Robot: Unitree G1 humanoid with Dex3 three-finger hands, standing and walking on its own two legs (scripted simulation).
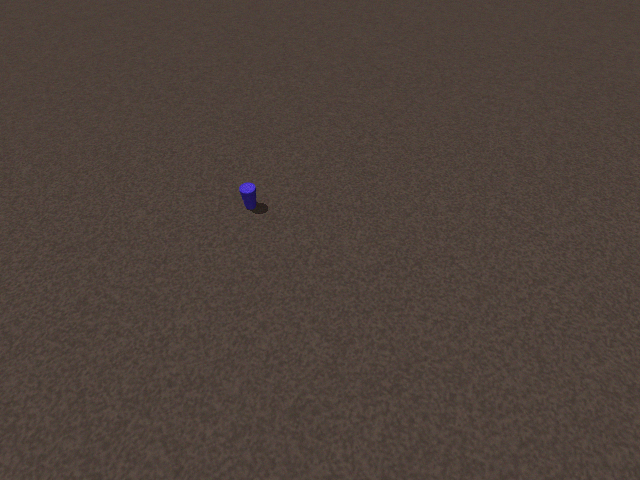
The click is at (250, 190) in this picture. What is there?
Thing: tapered cup
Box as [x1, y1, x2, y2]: [239, 183, 256, 209]
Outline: 243,183 239,187 239,190 244,201 244,204 247,208 251,209 255,206 256,202 255,187 252,183
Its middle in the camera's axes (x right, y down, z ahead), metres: -0.32 -0.21 +1.75
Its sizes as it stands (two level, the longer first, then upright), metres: 0.072 0.072 0.109
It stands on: the floor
